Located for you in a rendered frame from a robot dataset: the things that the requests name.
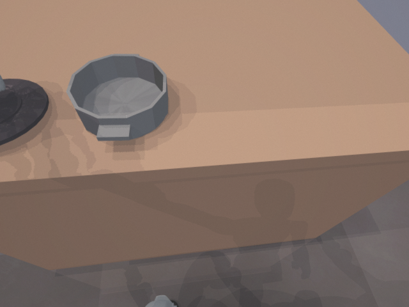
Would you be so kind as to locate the table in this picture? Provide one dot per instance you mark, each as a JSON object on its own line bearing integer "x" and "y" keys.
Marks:
{"x": 285, "y": 117}

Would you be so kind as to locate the lid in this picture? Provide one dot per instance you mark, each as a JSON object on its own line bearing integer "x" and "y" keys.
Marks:
{"x": 22, "y": 105}

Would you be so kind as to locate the pot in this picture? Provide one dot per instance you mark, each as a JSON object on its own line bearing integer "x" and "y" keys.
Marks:
{"x": 120, "y": 96}

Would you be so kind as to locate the robot left shin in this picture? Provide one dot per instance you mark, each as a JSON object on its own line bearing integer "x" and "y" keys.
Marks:
{"x": 162, "y": 297}

